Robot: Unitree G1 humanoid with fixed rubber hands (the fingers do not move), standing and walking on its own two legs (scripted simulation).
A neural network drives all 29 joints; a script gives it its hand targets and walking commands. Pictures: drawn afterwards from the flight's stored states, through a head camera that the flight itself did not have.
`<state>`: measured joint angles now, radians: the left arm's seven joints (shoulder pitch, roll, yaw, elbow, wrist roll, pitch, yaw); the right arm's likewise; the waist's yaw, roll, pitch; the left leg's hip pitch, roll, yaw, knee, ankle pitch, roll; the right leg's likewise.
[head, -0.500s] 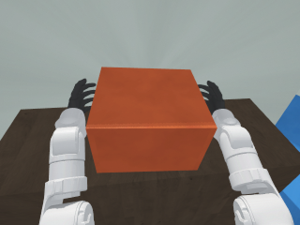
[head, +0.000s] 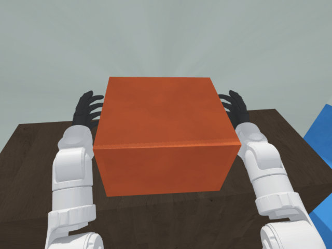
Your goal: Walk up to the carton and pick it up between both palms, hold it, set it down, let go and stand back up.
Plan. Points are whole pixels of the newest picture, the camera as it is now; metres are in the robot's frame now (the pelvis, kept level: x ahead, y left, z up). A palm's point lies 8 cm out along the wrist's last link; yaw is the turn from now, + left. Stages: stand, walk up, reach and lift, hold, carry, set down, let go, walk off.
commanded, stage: hold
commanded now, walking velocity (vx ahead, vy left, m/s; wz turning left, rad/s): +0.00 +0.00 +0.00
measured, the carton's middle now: (162, 131) +0.37 +0.01 +0.14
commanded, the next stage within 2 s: none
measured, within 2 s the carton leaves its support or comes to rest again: neither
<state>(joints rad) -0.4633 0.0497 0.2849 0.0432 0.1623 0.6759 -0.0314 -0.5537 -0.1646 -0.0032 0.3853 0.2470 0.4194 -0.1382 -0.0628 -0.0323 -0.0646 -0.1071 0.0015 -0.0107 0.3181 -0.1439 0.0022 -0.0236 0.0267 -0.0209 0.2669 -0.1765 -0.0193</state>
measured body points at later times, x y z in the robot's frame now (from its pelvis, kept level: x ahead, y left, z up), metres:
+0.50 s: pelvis -0.01 +0.00 +0.00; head -0.06 +0.02 +0.45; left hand +0.36 +0.19 +0.18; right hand +0.36 -0.18 +0.18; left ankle +0.02 +0.12 -0.75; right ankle -0.02 -0.10 -0.75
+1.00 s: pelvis -0.01 +0.00 +0.00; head -0.06 +0.02 +0.45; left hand +0.36 +0.19 +0.18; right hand +0.36 -0.18 +0.18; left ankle +0.02 +0.12 -0.75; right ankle -0.01 -0.10 -0.75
